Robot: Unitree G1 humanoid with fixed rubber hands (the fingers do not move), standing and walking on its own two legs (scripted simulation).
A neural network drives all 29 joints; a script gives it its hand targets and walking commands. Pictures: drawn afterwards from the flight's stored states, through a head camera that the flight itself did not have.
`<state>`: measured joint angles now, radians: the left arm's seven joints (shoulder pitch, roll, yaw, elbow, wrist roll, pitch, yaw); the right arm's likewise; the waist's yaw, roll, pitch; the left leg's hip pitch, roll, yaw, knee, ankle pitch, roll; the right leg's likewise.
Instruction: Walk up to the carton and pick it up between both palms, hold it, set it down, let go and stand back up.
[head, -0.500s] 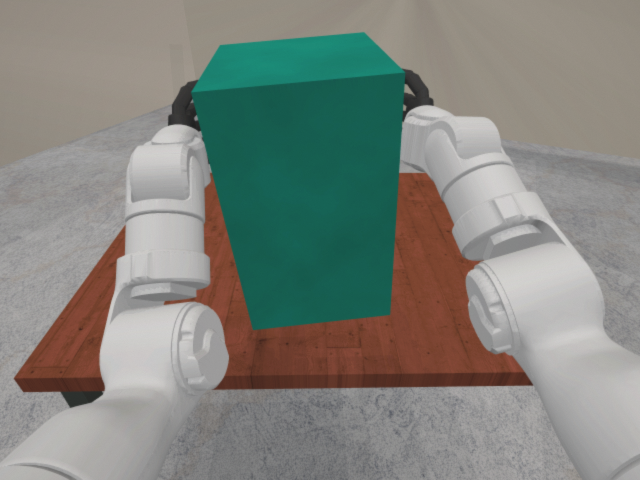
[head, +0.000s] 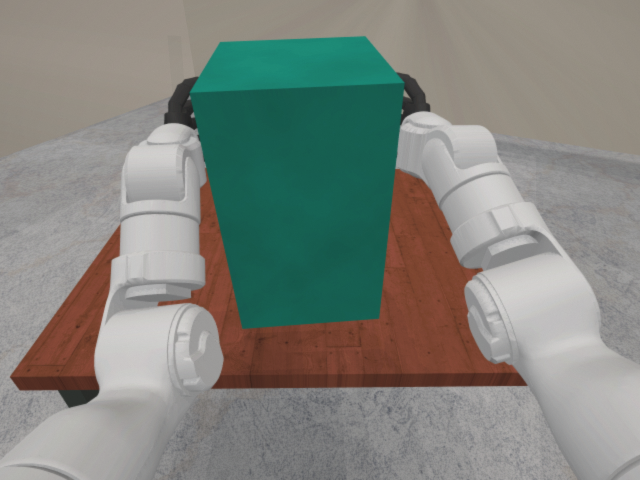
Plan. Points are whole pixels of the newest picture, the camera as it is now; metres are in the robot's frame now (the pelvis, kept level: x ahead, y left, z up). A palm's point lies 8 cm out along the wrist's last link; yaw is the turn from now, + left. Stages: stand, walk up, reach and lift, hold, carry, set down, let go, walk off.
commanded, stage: hold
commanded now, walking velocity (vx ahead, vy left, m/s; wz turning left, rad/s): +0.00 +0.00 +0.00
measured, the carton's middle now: (302, 185) +0.36 +0.00 +0.25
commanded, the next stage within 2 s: set down in 1.94 s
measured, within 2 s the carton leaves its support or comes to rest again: neither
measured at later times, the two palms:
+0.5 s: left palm (183, 134) +0.37 +0.13 +0.32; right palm (418, 124) +0.36 -0.13 +0.33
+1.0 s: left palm (182, 140) +0.37 +0.13 +0.31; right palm (418, 129) +0.36 -0.13 +0.32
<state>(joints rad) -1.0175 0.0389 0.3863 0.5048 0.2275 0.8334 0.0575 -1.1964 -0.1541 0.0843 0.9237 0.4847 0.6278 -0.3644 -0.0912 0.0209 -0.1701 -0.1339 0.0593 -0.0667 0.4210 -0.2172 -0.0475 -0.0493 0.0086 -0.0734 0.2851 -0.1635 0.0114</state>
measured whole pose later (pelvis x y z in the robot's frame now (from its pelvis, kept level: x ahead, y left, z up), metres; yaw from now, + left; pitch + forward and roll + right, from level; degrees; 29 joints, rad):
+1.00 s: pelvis -0.01 +0.00 +0.00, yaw -1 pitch -4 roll -2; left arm -1.04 0.03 0.41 0.53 0.24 0.83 0.06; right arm -1.23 -0.16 0.07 0.98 0.47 0.63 -0.35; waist -0.08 0.02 -0.19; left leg -0.14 0.06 -0.06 0.41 -0.20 -0.05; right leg -0.07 0.01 -0.06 0.30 -0.16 0.01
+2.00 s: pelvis +0.00 +0.01 +0.00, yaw -1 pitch -4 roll -2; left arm -1.06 0.04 0.38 0.51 0.25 0.86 0.06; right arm -1.25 -0.16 0.04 0.96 0.47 0.66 -0.35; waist -0.09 0.01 -0.17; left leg -0.14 0.06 -0.05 0.43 -0.22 -0.04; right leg -0.06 0.01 -0.05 0.29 -0.16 0.02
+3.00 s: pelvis +0.01 -0.01 +0.00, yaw +0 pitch -4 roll -1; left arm -1.00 -0.03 0.42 0.53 0.32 0.61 0.13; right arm -1.20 -0.09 -0.10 1.16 0.23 0.26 -0.17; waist -0.04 -0.03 -0.09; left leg -0.10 0.06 -0.07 0.36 -0.19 -0.06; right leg -0.04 0.01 -0.08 0.28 -0.17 0.00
